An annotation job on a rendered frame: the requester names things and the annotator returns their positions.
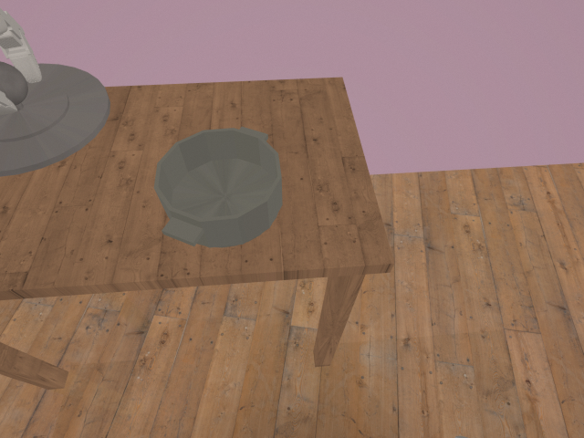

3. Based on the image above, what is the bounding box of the knob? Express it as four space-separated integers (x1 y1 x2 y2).
0 61 28 105

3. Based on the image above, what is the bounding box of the table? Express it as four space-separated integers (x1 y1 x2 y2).
0 78 394 390

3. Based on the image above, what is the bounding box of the pot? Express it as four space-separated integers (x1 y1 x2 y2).
154 127 283 247

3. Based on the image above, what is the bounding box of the lid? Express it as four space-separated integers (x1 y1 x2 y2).
0 63 110 177

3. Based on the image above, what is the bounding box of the robot left hand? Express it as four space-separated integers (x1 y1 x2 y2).
0 8 42 115

